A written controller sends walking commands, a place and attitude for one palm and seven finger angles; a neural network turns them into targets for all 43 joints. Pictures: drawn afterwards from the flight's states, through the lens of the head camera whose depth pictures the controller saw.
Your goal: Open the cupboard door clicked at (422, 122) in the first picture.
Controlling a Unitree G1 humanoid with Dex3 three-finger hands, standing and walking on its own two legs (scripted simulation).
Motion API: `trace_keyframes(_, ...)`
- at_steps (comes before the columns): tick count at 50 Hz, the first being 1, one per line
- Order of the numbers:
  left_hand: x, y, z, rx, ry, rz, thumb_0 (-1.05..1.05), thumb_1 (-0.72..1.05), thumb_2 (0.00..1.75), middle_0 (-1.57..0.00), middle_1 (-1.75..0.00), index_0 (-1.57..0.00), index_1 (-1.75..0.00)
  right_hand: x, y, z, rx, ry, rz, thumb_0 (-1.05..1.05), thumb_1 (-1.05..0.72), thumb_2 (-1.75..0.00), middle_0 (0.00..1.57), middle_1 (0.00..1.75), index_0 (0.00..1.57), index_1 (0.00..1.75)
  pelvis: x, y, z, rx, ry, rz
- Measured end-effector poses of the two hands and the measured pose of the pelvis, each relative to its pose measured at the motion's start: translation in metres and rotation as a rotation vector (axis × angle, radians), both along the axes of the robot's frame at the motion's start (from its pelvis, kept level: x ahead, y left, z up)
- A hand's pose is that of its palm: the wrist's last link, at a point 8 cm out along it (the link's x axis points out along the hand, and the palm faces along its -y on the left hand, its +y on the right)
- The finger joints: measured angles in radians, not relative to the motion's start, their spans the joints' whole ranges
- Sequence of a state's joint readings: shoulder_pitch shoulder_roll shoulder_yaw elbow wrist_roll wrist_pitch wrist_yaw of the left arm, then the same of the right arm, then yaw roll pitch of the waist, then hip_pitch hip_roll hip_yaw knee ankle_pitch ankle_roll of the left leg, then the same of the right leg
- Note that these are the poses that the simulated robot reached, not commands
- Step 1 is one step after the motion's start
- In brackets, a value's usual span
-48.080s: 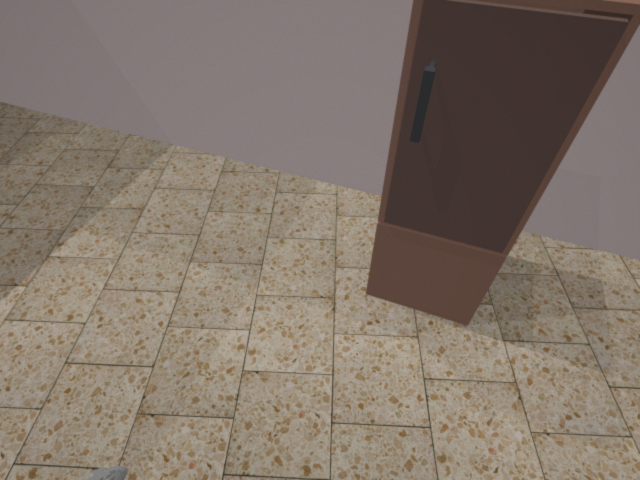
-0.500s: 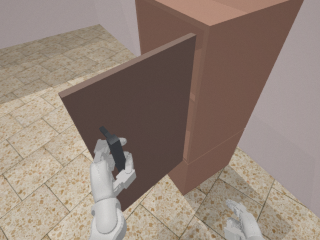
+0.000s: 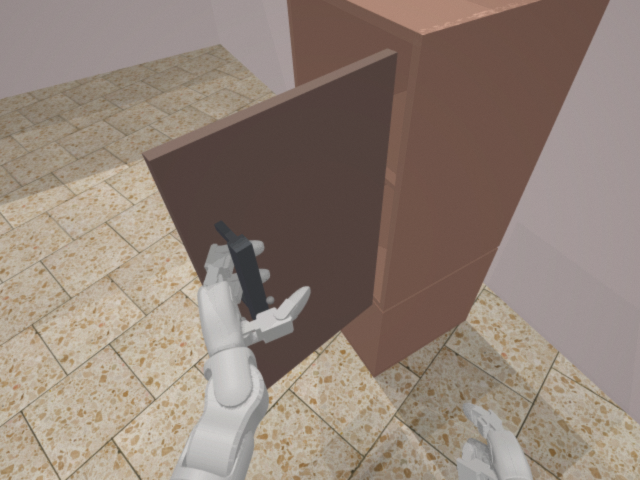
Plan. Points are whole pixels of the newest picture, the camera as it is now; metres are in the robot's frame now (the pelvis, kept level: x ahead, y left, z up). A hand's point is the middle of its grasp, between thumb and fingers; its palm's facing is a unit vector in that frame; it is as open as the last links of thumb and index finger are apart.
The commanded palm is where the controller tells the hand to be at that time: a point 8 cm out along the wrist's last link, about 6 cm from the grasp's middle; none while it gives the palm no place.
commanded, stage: open thumb and fingers to let go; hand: left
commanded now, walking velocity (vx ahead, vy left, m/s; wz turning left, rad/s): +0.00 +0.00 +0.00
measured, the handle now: (243, 276) +0.35 +0.12 +0.08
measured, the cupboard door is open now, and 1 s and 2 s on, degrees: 100 99 99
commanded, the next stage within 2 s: slide the hand sideways off the handle in 0.44 s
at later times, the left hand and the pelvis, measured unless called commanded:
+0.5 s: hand (268, 297) +0.31 +0.08 +0.09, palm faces +0.31 -0.95 +0.00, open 14.9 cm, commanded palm +0.27 +0.13 +0.08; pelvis -0.02 +0.03 +0.00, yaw -1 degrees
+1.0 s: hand (252, 325) +0.28 +0.10 +0.08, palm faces -0.13 -0.99 +0.01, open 16.2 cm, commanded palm +0.24 +0.16 +0.08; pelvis +0.00 +0.04 +0.00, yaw -2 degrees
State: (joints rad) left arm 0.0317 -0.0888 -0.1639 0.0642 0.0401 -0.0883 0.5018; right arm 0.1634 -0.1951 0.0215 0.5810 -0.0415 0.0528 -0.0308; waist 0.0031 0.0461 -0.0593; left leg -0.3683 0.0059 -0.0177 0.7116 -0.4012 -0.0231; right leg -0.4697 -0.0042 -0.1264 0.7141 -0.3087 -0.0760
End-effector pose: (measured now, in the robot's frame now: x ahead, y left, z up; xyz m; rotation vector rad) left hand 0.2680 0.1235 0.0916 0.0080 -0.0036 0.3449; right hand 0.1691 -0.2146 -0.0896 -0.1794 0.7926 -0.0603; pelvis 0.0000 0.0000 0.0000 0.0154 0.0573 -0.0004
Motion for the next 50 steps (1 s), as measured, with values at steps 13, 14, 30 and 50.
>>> trace_keyframes(13,0.003,0.003,0.000,-0.012,-0.005,-0.020,0.00,-0.43,0.33,-0.29,-1.06,-0.29,-1.05,-0.021,0.016,0.003,-0.010,0.012,-0.010,0.02,-0.91,-0.90,0.20,0.30,0.20,0.30,-0.013,0.018,0.001,-0.004,-0.012,-0.012)
trace_keyframes(14,0.003,0.002,0.000,-0.012,-0.006,-0.021,-0.01,-0.44,0.33,-0.29,-1.02,-0.28,-1.01,-0.022,0.017,0.003,-0.010,0.015,-0.011,0.02,-0.91,-0.90,0.20,0.30,0.20,0.30,-0.014,0.019,0.001,-0.005,-0.012,-0.014)
trace_keyframes(30,0.004,0.008,-0.002,0.027,-0.021,-0.088,-0.01,-0.50,0.30,-0.37,-0.59,-0.33,-0.60,-0.024,0.039,-0.004,-0.009,0.043,0.018,0.02,-0.91,-0.90,0.20,0.30,0.20,0.30,-0.019,0.034,-0.003,-0.007,-0.007,-0.011)
trace_keyframes(50,-0.004,0.031,-0.010,-0.014,-0.014,-0.475,-0.01,-0.50,0.30,-0.16,-0.34,-0.18,-0.32,-0.023,0.034,0.012,0.018,-0.085,-0.013,0.02,-0.91,-0.90,0.20,0.30,0.20,0.30,-0.001,0.040,-0.001,-0.009,0.002,-0.043)
